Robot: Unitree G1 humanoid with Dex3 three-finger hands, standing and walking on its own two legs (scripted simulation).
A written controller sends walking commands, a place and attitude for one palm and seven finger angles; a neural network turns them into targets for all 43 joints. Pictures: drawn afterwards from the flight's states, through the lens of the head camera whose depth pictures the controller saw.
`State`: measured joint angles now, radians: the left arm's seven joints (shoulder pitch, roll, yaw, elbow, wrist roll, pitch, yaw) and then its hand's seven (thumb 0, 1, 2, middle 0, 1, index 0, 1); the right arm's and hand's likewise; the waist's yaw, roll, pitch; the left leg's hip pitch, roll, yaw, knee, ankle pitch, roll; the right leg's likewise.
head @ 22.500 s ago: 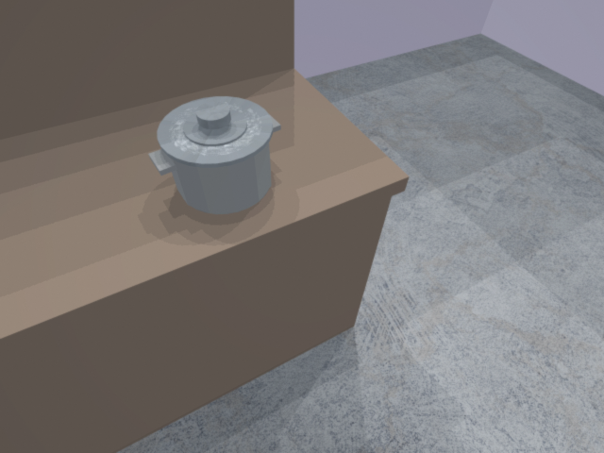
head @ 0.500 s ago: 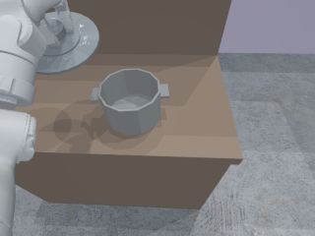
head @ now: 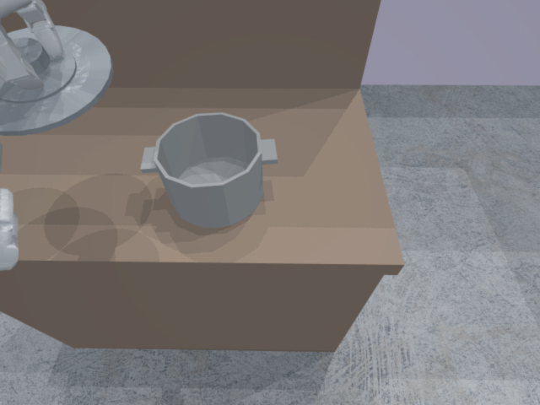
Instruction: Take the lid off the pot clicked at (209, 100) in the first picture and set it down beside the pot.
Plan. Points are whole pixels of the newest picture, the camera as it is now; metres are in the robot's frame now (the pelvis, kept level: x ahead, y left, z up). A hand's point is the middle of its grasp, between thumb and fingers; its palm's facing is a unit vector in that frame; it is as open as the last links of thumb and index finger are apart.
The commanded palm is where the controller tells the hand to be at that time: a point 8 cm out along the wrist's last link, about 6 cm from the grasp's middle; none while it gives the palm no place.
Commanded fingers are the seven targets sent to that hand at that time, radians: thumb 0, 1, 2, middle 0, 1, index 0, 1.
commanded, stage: move the lid sideways beside the pot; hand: left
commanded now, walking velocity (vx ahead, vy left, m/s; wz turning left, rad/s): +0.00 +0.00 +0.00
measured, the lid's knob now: (22, 58) +0.48 +0.30 +0.26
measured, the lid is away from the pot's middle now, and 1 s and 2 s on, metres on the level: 0.20 0.24 0.24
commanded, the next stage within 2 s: lower the lid onto the table in 0.38 s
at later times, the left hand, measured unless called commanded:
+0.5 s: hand out of the picture +0.48 +0.32 +0.27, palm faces -0.21 -0.12 -0.97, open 7.9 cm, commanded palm +0.47 +0.32 +0.34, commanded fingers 0.00 0.54 1.00 -0.75 -1.10 -0.85 -1.12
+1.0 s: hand (14, 82) +0.47 +0.32 +0.23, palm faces -0.27 -0.20 -0.94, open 7.9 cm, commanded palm +0.47 +0.33 +0.31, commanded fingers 0.00 0.54 1.00 -0.75 -1.10 -0.85 -1.12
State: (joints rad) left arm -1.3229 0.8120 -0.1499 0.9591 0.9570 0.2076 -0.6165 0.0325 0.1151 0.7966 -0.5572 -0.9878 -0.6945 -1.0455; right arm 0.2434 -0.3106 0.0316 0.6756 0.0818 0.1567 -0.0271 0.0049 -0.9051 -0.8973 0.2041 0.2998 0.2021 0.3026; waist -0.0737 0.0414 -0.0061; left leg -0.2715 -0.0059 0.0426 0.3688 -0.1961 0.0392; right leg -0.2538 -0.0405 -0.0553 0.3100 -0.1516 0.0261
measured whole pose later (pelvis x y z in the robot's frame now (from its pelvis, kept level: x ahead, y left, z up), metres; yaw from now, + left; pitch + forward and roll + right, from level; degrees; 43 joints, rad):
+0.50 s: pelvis +0.01 +0.01 +0.00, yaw +0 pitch +7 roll -1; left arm -1.31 0.89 -0.14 0.91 0.96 0.17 -0.63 0.03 0.12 0.80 -0.56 -0.99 -0.69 -1.05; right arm 0.27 -0.31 0.02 0.69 0.08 0.16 -0.03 0.00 -0.90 -0.90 0.20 0.30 0.20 0.30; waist -0.08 0.03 0.01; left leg -0.28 -0.01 0.04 0.38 -0.22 0.05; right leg -0.25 -0.04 -0.06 0.28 -0.15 0.03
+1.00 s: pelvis +0.01 +0.01 +0.00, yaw +0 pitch +7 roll -1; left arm -1.26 0.84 -0.12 0.98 0.95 0.23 -0.61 0.03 0.12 0.80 -0.55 -0.99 -0.69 -1.05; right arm 0.26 -0.31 0.03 0.67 0.09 0.14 -0.02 0.00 -0.90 -0.90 0.20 0.30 0.20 0.30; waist -0.09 0.03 0.01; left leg -0.28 -0.01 0.04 0.39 -0.22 0.05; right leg -0.25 -0.05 -0.05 0.30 -0.16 0.04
